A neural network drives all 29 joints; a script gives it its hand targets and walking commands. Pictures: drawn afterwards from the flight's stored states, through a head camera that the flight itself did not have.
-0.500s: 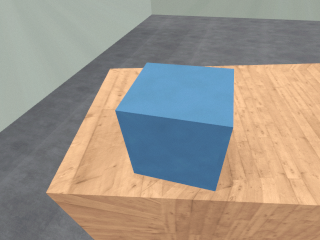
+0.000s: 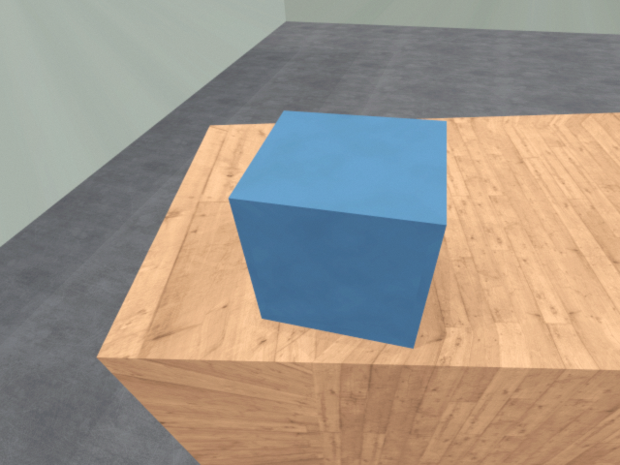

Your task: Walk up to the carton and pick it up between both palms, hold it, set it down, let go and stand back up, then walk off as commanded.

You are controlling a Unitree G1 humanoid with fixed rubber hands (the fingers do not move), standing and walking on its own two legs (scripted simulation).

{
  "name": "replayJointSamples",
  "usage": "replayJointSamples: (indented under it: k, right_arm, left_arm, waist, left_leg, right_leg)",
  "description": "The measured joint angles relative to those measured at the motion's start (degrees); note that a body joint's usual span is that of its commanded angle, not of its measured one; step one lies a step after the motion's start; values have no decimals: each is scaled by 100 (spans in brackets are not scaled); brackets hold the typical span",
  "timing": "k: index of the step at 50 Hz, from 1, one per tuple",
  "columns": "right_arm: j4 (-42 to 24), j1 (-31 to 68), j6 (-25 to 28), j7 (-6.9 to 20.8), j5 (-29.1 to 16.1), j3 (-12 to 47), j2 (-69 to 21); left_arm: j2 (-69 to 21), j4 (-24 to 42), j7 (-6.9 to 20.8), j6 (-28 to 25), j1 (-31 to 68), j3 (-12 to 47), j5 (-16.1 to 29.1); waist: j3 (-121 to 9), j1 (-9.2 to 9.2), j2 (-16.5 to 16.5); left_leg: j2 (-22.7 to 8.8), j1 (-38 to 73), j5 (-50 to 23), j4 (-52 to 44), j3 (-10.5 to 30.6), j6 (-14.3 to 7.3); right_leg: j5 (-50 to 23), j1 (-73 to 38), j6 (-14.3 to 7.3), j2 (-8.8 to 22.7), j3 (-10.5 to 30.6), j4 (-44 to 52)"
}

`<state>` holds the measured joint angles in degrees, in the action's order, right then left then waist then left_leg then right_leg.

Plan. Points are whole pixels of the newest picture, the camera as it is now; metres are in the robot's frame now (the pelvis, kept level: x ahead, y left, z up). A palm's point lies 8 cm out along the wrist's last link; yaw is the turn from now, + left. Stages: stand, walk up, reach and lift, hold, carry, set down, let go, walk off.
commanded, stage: stand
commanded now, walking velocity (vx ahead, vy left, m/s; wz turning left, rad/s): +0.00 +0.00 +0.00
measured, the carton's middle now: (347, 227) +0.49 -0.04 +0.04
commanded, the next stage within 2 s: walk off in 1.40 s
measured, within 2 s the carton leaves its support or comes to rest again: neither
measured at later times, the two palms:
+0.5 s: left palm out of the picture +0.06 +0.29 -0.11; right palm out of the picture +0.06 -0.28 -0.13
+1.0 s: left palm out of the picture +0.09 +0.29 -0.12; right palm out of the picture +0.08 -0.29 -0.13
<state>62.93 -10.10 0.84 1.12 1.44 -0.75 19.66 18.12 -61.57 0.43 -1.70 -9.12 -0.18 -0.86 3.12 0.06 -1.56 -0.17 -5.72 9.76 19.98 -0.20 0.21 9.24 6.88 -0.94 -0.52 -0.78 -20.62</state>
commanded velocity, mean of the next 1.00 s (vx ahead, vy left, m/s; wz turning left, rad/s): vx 0.00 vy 0.00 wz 0.00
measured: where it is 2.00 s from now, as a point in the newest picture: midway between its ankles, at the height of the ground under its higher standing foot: outside the picture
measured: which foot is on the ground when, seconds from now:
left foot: down 0.00-1.00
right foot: down 0.00-1.00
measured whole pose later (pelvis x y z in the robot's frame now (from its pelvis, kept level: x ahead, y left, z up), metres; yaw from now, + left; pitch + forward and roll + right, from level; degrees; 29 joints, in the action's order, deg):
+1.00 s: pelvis +0.01 +0.00 +0.00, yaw +0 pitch -3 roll +0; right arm 65.3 -7.1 1.0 0.4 0.7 -0.3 20.0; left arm 18.1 -64.5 0.0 -1.2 -5.9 0.5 -0.4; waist 3.5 -0.1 -0.9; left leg 0.3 -5.0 9.9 18.2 0.2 0.1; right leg 9.8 6.5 -0.5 -0.1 -0.3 -19.7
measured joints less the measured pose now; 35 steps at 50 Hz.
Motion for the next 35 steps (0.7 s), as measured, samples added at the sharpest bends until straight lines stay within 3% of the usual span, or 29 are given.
replayJointSamples:
  k: [35]
  right_arm:
    - [162, 183, 9, -38, -37, 13, 30]
  left_arm:
    - [-4, -236, -22, 22, 148, 39, 26]
  waist:
    - [18, 10, 17]
  left_leg:
    - [53, -8, -21, -77, 10, -36]
  right_leg:
    - [1, 29, 53, 46, 56, 35]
